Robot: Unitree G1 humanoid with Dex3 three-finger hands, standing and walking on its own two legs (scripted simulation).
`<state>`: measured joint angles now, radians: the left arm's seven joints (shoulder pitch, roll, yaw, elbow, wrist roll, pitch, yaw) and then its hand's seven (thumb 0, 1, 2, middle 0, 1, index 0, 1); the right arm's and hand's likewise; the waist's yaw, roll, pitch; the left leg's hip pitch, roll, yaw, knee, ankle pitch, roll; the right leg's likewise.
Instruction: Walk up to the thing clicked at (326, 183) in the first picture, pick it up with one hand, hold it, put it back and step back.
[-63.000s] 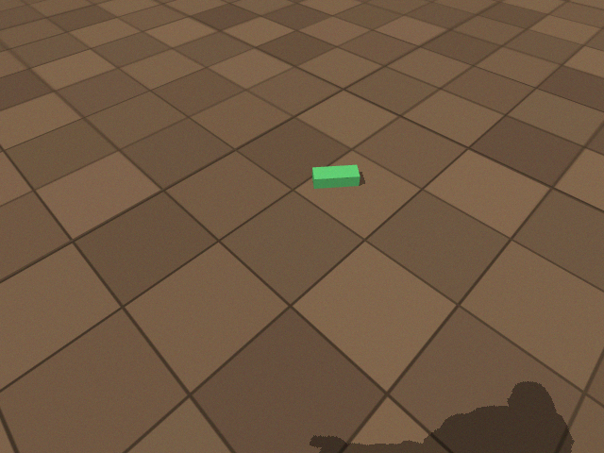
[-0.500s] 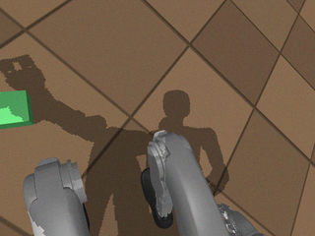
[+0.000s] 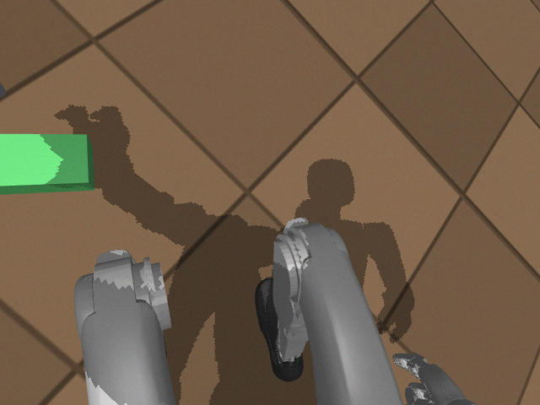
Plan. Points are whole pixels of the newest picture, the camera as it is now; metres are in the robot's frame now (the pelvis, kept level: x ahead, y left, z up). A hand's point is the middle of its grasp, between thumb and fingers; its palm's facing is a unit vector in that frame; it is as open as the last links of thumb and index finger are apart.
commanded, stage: withdraw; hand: left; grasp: from above
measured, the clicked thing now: (18, 164) +0.49 +0.33 -0.31
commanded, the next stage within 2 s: home in 0.06 s
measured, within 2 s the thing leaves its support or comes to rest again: neither
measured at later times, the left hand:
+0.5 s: hand out of the picture +0.47 +0.35 -0.12, palm faces -0.45 -0.25 -0.86, open 12.1 cm
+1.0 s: hand out of the picture +0.29 +0.27 +0.11, palm faces -0.04 -0.87 -0.49, open 7.5 cm
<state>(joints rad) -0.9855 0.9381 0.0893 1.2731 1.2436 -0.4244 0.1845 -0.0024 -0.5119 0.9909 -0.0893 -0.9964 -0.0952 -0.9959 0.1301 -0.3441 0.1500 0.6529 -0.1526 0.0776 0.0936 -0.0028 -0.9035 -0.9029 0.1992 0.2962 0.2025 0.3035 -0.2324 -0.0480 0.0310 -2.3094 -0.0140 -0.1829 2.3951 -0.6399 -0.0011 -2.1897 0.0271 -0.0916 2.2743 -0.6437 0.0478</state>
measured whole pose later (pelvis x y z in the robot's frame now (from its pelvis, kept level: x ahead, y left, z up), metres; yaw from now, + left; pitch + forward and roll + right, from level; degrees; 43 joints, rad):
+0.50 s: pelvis +0.01 +0.00 +0.02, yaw +1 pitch +36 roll -10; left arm -0.85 0.85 0.19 1.07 0.98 -0.10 0.01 0.00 0.01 0.81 -0.21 -0.54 -0.20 -0.55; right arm 0.24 -0.29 0.12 0.62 -0.09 0.06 0.11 0.00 -0.89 -0.90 0.20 0.30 0.20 0.30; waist -0.22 0.04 -0.02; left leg -2.29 0.00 -0.15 2.33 -0.67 0.00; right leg -2.19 0.02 -0.06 2.23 -0.67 0.06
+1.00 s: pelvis +0.02 +0.00 +0.21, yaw +7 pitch +28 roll -6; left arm -0.10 0.43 0.07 0.37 0.22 0.20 0.01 0.01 0.88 0.89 -0.21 -0.30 -0.21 -0.30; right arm 0.08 -0.24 0.03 0.53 0.03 -0.04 -0.01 0.00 -0.90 -0.90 0.20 0.30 0.20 0.30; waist -0.07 0.02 -0.19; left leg -1.59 0.01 -0.10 1.71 -0.60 0.00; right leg -1.51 -0.01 -0.05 1.63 -0.60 0.04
